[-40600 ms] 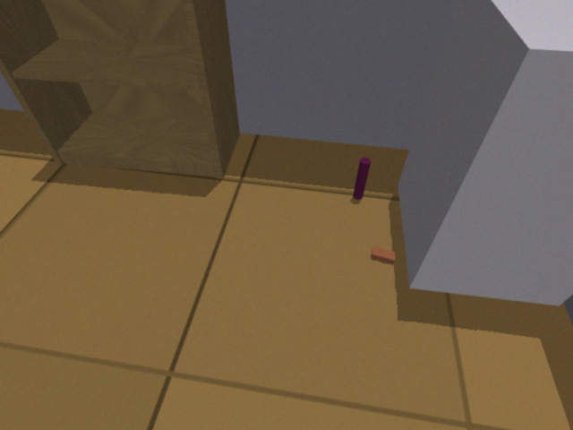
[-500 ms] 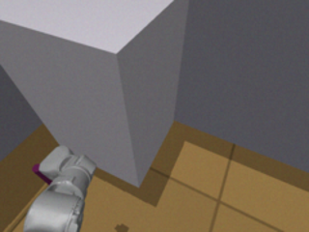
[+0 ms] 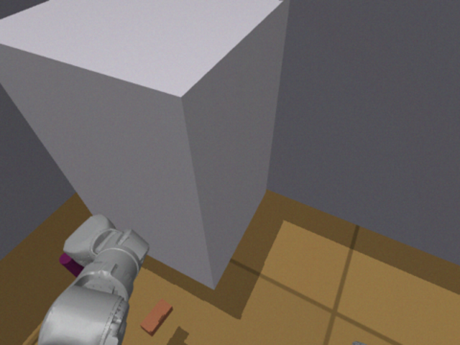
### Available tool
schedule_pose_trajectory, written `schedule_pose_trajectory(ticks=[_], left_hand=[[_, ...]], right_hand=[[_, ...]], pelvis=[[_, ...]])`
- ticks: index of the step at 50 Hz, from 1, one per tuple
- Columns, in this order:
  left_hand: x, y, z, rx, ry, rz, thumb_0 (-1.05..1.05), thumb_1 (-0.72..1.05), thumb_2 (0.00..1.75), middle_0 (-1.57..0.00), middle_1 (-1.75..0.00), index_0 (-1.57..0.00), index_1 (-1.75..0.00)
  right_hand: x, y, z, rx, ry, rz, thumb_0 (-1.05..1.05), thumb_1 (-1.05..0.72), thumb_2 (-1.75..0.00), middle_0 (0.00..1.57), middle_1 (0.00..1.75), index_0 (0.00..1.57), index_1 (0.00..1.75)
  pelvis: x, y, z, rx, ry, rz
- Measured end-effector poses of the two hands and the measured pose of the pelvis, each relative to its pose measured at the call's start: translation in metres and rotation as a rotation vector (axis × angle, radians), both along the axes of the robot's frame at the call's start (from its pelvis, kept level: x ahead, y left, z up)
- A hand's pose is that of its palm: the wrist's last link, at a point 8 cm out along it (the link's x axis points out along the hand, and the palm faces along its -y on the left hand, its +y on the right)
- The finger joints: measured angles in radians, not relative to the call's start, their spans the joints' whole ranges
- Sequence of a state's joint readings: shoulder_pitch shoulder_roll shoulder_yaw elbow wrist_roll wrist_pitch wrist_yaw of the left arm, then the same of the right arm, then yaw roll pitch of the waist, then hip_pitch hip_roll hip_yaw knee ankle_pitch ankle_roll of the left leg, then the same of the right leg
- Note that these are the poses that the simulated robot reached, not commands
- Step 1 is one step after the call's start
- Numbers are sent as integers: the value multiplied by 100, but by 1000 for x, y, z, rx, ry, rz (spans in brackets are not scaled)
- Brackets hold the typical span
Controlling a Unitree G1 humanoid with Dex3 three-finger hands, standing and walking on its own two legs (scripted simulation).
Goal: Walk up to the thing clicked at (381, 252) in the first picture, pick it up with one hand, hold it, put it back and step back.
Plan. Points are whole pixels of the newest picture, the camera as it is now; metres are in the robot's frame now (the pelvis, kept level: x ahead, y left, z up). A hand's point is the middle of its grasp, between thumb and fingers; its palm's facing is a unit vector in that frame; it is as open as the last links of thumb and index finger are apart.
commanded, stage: hold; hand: left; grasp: from above
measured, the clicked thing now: (157, 316) +0.33 +0.25 -0.52
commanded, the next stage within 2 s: crouch in 1.12 s
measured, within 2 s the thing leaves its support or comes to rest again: rests again in 0.46 s
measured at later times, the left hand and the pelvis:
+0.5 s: hand (107, 251) +0.32 +0.24 -0.03, palm faces -0.19 -0.39 -0.90, open 6.7 cm; pelvis +0.00 +0.00 +0.01, yaw +0 degrees
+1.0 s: hand (118, 254) +0.32 +0.22 -0.03, palm faces -0.20 -0.39 -0.90, open 5.9 cm; pelvis +0.00 -0.01 +0.01, yaw +0 degrees
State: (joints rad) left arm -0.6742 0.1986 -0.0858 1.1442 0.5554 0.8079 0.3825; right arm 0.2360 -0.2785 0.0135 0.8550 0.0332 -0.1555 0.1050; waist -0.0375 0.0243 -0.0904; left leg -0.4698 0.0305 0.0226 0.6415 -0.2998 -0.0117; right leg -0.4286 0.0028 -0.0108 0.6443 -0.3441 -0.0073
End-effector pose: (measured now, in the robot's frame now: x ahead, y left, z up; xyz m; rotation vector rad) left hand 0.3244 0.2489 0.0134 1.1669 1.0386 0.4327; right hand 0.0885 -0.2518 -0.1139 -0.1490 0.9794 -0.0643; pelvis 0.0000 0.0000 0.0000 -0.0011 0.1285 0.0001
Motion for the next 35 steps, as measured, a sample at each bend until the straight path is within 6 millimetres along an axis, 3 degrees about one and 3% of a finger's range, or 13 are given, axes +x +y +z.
schedule_pose_trajectory(ticks=[35], left_hand=[[-3,-10,21,0,-17,50,0,49,35,-87,-55,-88,-53]], right_hand=[[33,4,9,30,-62,33,1,-92,-90,20,30,20,30]], pelvis=[[4,-2,7,4,-31,-2]])
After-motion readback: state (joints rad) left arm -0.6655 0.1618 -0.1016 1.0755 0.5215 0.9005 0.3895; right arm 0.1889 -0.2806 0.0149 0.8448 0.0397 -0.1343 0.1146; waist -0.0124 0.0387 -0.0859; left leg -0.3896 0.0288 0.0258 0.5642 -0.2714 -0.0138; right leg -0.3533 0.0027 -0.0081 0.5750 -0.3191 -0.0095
